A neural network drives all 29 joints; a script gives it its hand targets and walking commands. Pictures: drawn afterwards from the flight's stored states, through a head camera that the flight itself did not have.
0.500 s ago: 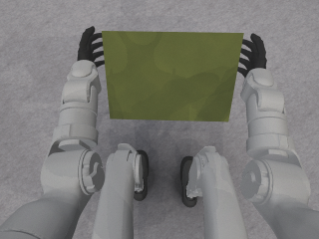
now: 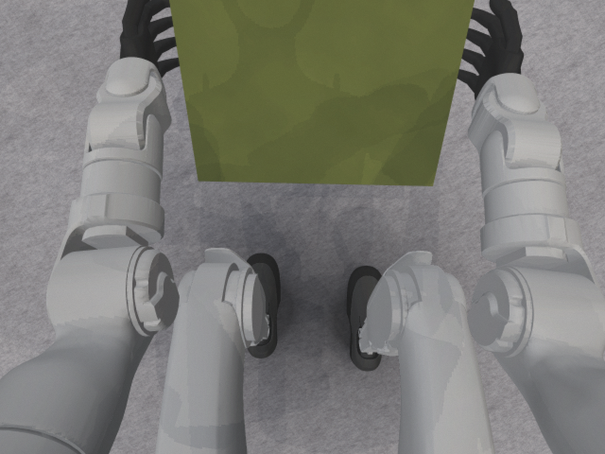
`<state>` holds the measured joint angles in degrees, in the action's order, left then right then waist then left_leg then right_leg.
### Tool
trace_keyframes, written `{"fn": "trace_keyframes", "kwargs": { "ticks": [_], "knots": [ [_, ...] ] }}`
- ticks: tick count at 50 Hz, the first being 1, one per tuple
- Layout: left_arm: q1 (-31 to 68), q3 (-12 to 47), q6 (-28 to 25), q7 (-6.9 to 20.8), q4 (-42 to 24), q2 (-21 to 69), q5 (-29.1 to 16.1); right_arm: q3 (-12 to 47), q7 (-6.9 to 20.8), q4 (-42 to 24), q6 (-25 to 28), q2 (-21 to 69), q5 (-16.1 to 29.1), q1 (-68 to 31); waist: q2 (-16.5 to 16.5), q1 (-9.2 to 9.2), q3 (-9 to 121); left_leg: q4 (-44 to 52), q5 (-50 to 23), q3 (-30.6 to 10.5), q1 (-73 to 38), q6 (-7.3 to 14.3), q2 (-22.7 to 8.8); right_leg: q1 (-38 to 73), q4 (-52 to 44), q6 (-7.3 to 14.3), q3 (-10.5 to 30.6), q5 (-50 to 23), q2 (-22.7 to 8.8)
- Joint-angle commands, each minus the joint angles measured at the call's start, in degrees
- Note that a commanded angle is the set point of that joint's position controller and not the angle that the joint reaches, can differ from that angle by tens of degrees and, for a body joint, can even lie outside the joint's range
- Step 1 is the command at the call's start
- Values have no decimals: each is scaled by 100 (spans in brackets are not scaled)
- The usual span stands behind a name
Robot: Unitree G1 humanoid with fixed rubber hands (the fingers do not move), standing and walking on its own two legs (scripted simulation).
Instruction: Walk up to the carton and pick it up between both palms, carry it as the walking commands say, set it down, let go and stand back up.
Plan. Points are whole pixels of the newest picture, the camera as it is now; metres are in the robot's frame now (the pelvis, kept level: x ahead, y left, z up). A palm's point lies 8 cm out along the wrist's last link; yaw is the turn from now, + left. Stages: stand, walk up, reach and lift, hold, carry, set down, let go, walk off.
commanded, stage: set down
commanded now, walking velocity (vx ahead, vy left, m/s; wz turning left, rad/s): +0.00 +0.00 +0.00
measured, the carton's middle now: (316, 81) +0.54 +0.02 -0.22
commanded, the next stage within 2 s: none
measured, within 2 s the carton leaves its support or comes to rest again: neither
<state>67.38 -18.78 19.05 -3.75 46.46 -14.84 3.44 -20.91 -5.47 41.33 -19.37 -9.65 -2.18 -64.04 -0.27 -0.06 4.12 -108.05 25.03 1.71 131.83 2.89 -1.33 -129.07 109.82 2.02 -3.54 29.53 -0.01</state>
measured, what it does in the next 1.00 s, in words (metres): lowers itself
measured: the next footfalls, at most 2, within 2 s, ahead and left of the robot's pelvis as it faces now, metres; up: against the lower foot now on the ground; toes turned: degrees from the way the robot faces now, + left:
none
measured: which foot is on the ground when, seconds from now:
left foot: down 0.00-1.00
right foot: down 0.00-1.00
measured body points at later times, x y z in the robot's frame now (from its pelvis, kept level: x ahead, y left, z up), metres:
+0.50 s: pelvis +0.00 +0.00 -0.05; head +0.35 +0.02 +0.23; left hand +0.55 +0.21 -0.20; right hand +0.55 -0.18 -0.20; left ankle +0.13 +0.11 -0.40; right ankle +0.11 -0.10 -0.40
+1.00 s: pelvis +0.00 +0.00 -0.07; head +0.36 +0.01 +0.19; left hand +0.57 +0.21 -0.21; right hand +0.57 -0.19 -0.22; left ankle +0.13 +0.11 -0.40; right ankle +0.11 -0.10 -0.40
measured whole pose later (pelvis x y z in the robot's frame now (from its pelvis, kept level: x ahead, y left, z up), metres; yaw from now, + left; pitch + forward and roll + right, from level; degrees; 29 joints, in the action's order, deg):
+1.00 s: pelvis +0.00 +0.00 -0.07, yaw -1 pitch +39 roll -1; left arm 81.1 -16.2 12.9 2.4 55.2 -22.4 -2.7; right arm -20.0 -3.9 50.3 -12.9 -16.3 4.0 -77.5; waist -1.2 0.6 -15.7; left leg -124.8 29.5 1.5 134.3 3.0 -2.9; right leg -131.7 126.3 2.7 -4.3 33.5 0.9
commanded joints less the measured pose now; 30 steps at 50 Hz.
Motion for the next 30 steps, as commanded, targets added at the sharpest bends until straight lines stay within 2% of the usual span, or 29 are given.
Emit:
{"fn": "trace_keyframes", "kwargs": {
  "ticks": [1,19,21,25,30],
  "knots": [
    [3565,2442,-274,1963,-749,5092,-950,2729,1803,-922,328,4869,983,-4074,171,14,6826,447,-1455,-56,-4185,-181,616,3138,-810,-175,94,-1462,589],
    [4034,2775,-630,1658,-804,4495,-1334,2817,1527,-647,704,4288,1341,-4444,281,12,6325,-423,-1851,-174,-4312,-181,533,2720,99,-147,82,-1647,590],
    [4020,2776,-635,1638,-672,4421,-1333,2807,1528,-518,730,4203,1371,-4469,265,2,6081,-487,-1775,-186,-4300,-168,515,2575,161,-146,55,-1552,589],
    [3795,2505,-615,1651,-198,4283,-1179,2713,1583,-222,772,4055,1436,-4666,107,197,5311,-567,-1483,-203,-4023,-98,462,2262,269,-132,52,-1205,582],
    [3850,2335,-612,1750,120,4129,-1150,2543,1591,153,725,4026,1362,-4550,48,167,4714,-658,-1053,-196,-3659,-71,403,2265,334,-107,109,-898,556]
  ]
}}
